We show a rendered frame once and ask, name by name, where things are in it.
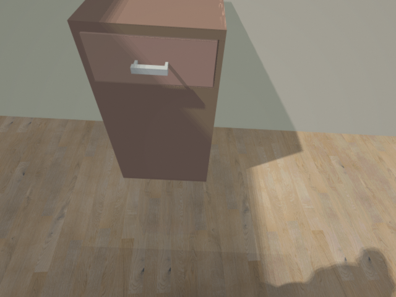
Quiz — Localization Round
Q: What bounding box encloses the cabinet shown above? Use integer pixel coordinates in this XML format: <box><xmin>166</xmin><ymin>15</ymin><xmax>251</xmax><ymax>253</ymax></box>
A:
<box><xmin>67</xmin><ymin>0</ymin><xmax>227</xmax><ymax>182</ymax></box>

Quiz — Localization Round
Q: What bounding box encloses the drawer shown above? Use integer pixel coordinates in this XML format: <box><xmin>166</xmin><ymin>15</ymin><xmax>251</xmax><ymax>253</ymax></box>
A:
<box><xmin>79</xmin><ymin>32</ymin><xmax>218</xmax><ymax>87</ymax></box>

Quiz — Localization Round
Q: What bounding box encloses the handle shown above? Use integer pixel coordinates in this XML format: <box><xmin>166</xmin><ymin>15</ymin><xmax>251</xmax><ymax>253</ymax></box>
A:
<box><xmin>130</xmin><ymin>60</ymin><xmax>168</xmax><ymax>75</ymax></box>

